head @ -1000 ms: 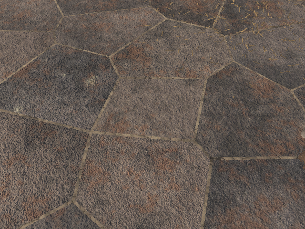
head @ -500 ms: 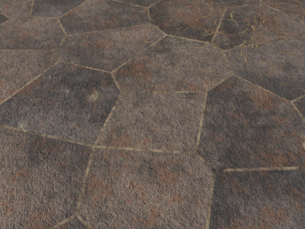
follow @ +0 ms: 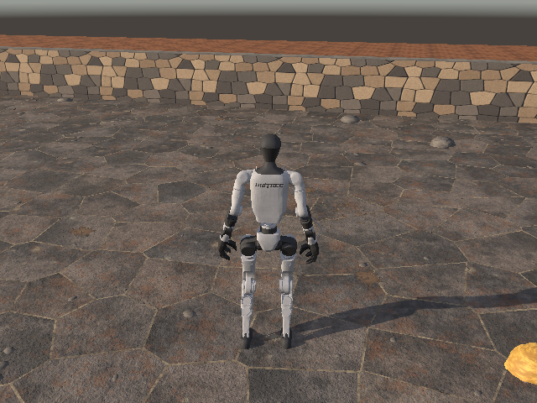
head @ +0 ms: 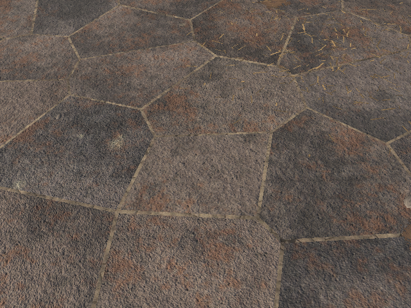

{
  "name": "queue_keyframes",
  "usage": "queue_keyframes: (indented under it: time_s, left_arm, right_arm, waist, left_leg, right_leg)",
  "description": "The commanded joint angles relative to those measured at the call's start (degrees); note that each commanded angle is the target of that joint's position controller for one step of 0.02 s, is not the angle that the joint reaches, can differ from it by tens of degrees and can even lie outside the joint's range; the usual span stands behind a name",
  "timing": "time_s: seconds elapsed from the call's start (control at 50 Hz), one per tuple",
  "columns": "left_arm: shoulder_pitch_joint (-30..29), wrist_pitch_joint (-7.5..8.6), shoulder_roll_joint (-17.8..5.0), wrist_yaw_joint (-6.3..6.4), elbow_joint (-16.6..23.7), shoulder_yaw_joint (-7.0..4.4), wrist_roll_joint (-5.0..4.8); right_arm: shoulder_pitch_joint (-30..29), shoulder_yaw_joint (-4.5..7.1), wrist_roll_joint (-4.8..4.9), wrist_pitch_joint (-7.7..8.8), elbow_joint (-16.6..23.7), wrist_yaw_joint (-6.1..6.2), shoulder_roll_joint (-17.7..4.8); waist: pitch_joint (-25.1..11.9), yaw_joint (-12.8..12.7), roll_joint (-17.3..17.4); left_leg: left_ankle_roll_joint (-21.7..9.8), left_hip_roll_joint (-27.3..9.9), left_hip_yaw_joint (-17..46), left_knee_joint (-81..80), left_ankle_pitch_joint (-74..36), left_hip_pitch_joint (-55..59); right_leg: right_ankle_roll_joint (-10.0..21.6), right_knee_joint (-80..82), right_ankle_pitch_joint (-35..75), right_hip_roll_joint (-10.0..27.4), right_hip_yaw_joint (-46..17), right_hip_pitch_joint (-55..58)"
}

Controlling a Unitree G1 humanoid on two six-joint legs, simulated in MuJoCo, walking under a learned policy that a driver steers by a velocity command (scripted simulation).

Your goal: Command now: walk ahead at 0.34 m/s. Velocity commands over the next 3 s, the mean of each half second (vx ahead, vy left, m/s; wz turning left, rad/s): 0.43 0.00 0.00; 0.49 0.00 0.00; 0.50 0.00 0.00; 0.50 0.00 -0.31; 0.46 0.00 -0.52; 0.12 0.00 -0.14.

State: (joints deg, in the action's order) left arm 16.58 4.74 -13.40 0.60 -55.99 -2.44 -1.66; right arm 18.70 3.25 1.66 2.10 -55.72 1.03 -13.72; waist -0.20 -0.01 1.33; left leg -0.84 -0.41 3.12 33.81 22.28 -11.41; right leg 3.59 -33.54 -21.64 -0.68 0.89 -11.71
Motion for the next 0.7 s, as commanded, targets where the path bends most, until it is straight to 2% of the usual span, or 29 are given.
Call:
queue_keyframes:
  time_s: [0.02, 0.04, 0.06, 0.08, 0.1, 0.12, 0.14, 0.16, 0.18, 0.22, 0.26, 0.3, 0.32, 0.34, 0.36, 0.38, 0.4, 0.42, 0.44, 0.46, 0.48, 0.5, 0.52, 0.54, 0.58, 0.64, 0.7]
  left_arm:
    - [16.6, 1.85, -13.4, -0.71, -3.2, -3.61, -0.15]
    - [17.5, 2.03, -12.3, -1.04, -2.9, -3.15, 0.88]
    - [15.0, 2.2, -8.9, -1.08, -2.2, -2.12, 1.55]
    - [13.5, 2.2, -7.7, -1.2, -1.4, -1.79, 1.69]
    - [12.5, 1.91, -7.3, -1.32, -1.2, -1.47, 1.42]
    - [12.1, 1.4, -5.8, -1.24, -1.2, -0.84, 1.37]
    - [12.3, 0.82, -4.7, -1.08, -1.3, -0.41, 1.49]
    - [12.2, 0.35, -4.5, -0.76, -1.1, -0.24, 1.47]
    - [11.5, 0.01, -4.9, -0.3, -0.7, -0.17, 1.43]
    - [10.3, -0.08, -7.1, 0.52, 0.1, -0.45, 1.58]
    - [11.8, 0.3, -9.3, 0.86, -0.5, -1.07, 1.18]
    - [11.9, 0.56, -9.6, 0.89, -1.0, -1.46, 0.42]
    - [11.6, 0.48, -9.6, 0.84, -1.1, -1.63, 0.3]
    - [11.0, 0.27, -10.0, 0.77, -1.0, -1.86, 0.44]
    - [10.5, -0.14, -10.5, 0.72, -0.9, -2.13, 0.7]
    - [10.0, -0.73, -10.2, 0.69, -0.6, -2.07, 1.1]
    - [9.6, -1.08, -9.5, 0.69, 0.1, -1.7, 1.6]
    - [15.5, -0.58, -2.9, 0.13, 1.4, 0.16, 2.25]
    - [16.6, 0.9, -0.6, -0.25, 0.6, 0.98, 0.87]
    - [10.6, 2.1, -6.4, -0.53, 2.6, -0.67, -0.87]
    - [5.3, 2.67, -8.1, -0.46, 4.2, -1.06, -1.58]
    - [3.2, 2.63, -7.8, -0.04, 4.6, -1.27, -0.9]
    - [3.9, 1.99, -7.4, 0.35, 4.3, -1.77, 0.03]
    - [5.5, 1.17, -6.0, 0.42, 3.9, -1.69, 0.35]
    - [5.4, 0.0, -4.4, 0.56, 4.3, -1.61, 0.63]
    - [-2.1, -0.32, -5.6, 0.77, 7.3, -1.97, 1.41]
    - [-8.5, 0.31, -4.8, 0.12, 9.2, -1.63, 1.53]
  right_arm:
    - [-15.6, 0.04, -0.05, 2.78, 9.7, -0.16, -3.0]
    - [-15.7, 0.65, -0.01, 3.92, 10.0, -0.18, -5.8]
    - [-13.2, 0.92, 0.53, 4.47, 8.9, -0.68, -6.5]
    - [-11.4, 0.69, 0.91, 4.66, 8.0, -1.1, -5.6]
    - [-12.5, 0.71, 0.76, 4.75, 8.1, -1.44, -5.5]
    - [-14.0, 0.86, 0.35, 4.66, 8.4, -1.77, -5.3]
    - [-14.8, 0.63, 0.14, 4.53, 8.8, -2.22, -4.1]
    - [-15.8, 0.27, -0.08, 4.32, 9.2, -2.67, -2.9]
    - [-17.7, -0.13, -0.32, 4.11, 10.0, -2.99, -1.9]
    - [-22.9, -1.1, -0.48, 3.88, 12.0, -3.35, -0.2]
    - [-25.5, -1.1, -0.22, 3.57, 13.2, -3.45, -1.5]
    - [-26.2, -0.69, 0.14, 3.35, 14.0, -3.48, -3.8]
    - [-25.8, -0.33, 0.11, 3.39, 14.1, -3.49, -4.9]
    - [-24.1, 0.23, 0.01, 3.46, 13.8, -3.45, -6.2]
    - [-20.4, 1.0, -0.08, 3.39, 12.9, -3.26, -7.6]
    - [-12.3, 2.21, 0.05, 3.17, 10.4, -2.91, -9.4]
    - [-2.8, 3.32, 0.14, 2.82, 7.7, -2.39, -11.4]
    - [5.5, 4.52, -1.47, 2.55, 6.1, -1.97, -17.1]
    - [6.2, 3.46, -1.14, 2.49, 5.2, -2.49, -14.5]
    - [0.3, 2.24, -0.57, 2.92, 5.6, -2.77, -10.8]
    - [-4.8, 1.61, -0.69, 3.25, 6.7, -2.78, -8.7]
    - [-8.9, 1.11, -1.26, 3.7, 7.1, -3.04, -7.4]
    - [-11.1, 0.68, -1.95, 4.18, 7.2, -3.19, -5.9]
    - [-11.8, 0.53, -2.2, 4.3, 6.9, -3.31, -5.4]
    - [-10.5, 0.52, -1.82, 4.67, 5.6, -3.21, -5.8]
    - [-7.0, 0.94, -1.84, 4.79, 4.0, -1.94, -8.3]
    - [-4.0, 0.93, -1.47, 4.29, 3.2, -1.02, -9.2]
  waist:
    - [5.0, -8.2, -15.5]
    - [5.3, -8.4, -15.7]
    - [5.6, -5.8, -9.8]
    - [4.7, -4.6, -7.9]
    - [5.5, -4.2, -6.2]
    - [5.7, -3.9, -5.7]
    - [5.4, -3.7, -6.5]
    - [5.4, -3.6, -6.9]
    - [5.9, -3.7, -6.8]
    - [7.3, -4.1, -6.6]
    - [7.9, -4.2, -8.0]
    - [8.7, -3.0, -8.4]
    - [8.2, -2.0, -8.2]
    - [6.4, -0.6, -8.4]
    - [3.1, 1.7, -8.9]
    - [-2.0, 5.7, -8.8]
    - [-7.4, 9.9, -7.8]
    - [-17.3, 8.3, 5.8]
    - [-23.4, 7.3, 14.0]
    - [-12.3, 6.6, 9.9]
    - [-5.3, 4.9, 5.8]
    - [-1.3, 2.7, 1.5]
    - [-0.4, 0.3, 2.1]
    - [-0.2, -1.2, 3.3]
    - [1.1, -2.1, 3.2]
    - [3.9, -1.0, 1.3]
    - [4.4, 0.9, 0.7]
  left_leg:
    - [-0.3, 3.3, -4.1, 12.3, 0.7, -28.4]
    - [0.0, 2.7, -1.2, 24.0, 9.2, -37.5]
    - [-1.2, -0.1, 1.2, 30.8, 7.6, -40.6]
    - [-2.3, -1.8, 0.7, 33.2, 3.5, -42.4]
    - [-2.8, -3.4, -0.3, 32.6, 0.1, -44.2]
    - [-2.9, -4.9, -1.0, 30.4, -2.8, -43.1]
    - [-2.5, -5.2, -2.2, 27.4, -5.0, -40.5]
    - [-1.6, -4.8, -3.6, 23.9, -7.5, -38.2]
    - [-0.7, -4.1, -4.8, 19.3, -10.4, -35.4]
    - [0.4, -2.1, -6.7, 8.2, -17.4, -26.7]
    - [0.4, -0.7, -7.1, 2.2, -21.5, -20.3]
    - [-0.9, -0.9, -5.4, -1.5, -23.1, -18.8]
    - [-1.9, -0.8, -5.1, -2.7, -22.8, -17.9]
    - [-2.9, 0.0, -5.3, -3.0, -21.9, -15.3]
    - [-4.1, 1.3, -6.2, -2.5, -20.2, -10.2]
    - [-5.6, 3.0, -7.2, -2.3, -19.1, -0.2]
    - [-7.5, 0.3, -4.3, -1.4, -18.1, 14.0]
    - [-15.3, -15.4, 19.5, -3.5, -7.9, 35.6]
    - [-19.8, -22.6, 42.4, -17.2, 4.0, 37.2]
    - [-16.5, -20.1, 37.6, -20.0, 8.1, 28.2]
    - [-14.4, -18.3, 28.7, -20.9, 4.4, 18.6]
    - [-13.3, -16.0, 21.7, -22.5, -2.9, 9.5]
    - [-12.1, -13.6, 16.4, -23.8, -7.8, 3.9]
    - [-12.0, -12.3, 13.5, -25.3, -9.2, 0.4]
    - [-13.0, -11.5, 9.9, -27.7, -11.5, -3.4]
    - [-13.8, -11.6, 7.5, -29.8, -14.1, -2.7]
    - [-12.1, -9.9, 3.5, -29.6, -18.0, -0.4]
  right_leg:
    - [9.5, 19.8, -2.4, 15.6, -28.3, 20.6]
    - [13.2, 21.5, 6.1, 22.1, -38.3, 24.8]
    - [12.5, 19.6, 11.2, 21.4, -34.2, 26.1]
    - [11.1, 19.4, 14.1, 19.9, -29.7, 27.1]
    - [9.8, 20.2, 18.4, 19.1, -25.4, 26.8]
    - [8.3, 21.1, 23.2, 17.7, -20.8, 25.4]
    - [7.3, 22.2, 25.6, 16.0, -17.4, 23.2]
    - [7.0, 23.3, 27.0, 14.6, -14.5, 20.9]
    - [6.9, 24.4, 27.1, 13.3, -11.8, 17.6]
    - [6.2, 26.9, 24.5, 10.8, -7.6, 9.3]
    - [6.4, 29.4, 22.5, 11.8, -7.2, 6.2]
    - [5.9, 29.3, 24.1, 13.8, -6.8, 8.6]
    - [5.2, 27.7, 28.3, 14.6, -6.4, 10.9]
    - [4.5, 24.4, 37.2, 15.1, -5.6, 13.3]
    - [3.6, 18.9, 48.0, 14.9, -4.5, 14.8]
    - [2.3, 9.2, 55.5, 13.2, -2.7, 13.6]
    - [0.7, -3.6, 51.3, 10.9, -1.8, 5.4]
    - [-2.5, -27.1, 24.8, 3.1, -0.1, -14.8]
    - [-2.8, -40.7, -9.8, -2.8, -6.7, -23.1]
    - [-1.5, -45.6, -7.7, 1.0, -8.7, -29.1]
    - [-0.3, -44.5, -2.7, 4.1, -6.9, -29.7]
    - [-0.3, -40.9, 2.0, 6.7, -5.8, -27.0]
    - [-0.3, -37.4, 4.9, 8.7, -6.1, -23.0]
    - [-0.5, -35.7, 6.0, 9.5, -6.2, -19.9]
    - [-1.4, -32.4, 7.0, 10.1, -5.3, -19.2]
    - [-3.4, -23.5, 15.1, 10.8, -4.8, -25.9]
    - [-4.0, -11.1, 25.1, 9.4, -3.4, -26.3]
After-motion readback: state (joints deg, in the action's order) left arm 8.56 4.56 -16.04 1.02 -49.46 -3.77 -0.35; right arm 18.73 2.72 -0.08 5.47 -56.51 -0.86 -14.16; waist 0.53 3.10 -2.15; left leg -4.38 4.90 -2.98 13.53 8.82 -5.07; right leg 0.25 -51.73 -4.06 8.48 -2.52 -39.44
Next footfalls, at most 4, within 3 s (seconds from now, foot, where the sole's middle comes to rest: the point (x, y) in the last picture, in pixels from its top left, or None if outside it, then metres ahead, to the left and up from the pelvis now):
0.40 left None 0.36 0.13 -0.76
0.94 right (253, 270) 0.66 -0.11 -0.77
1.48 left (187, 197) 0.97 0.12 -0.77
2.04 right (245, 145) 1.26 -0.13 -0.77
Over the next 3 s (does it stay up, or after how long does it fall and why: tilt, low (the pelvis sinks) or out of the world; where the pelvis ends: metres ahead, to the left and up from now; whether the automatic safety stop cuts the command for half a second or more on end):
stays up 1.47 -0.10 0.01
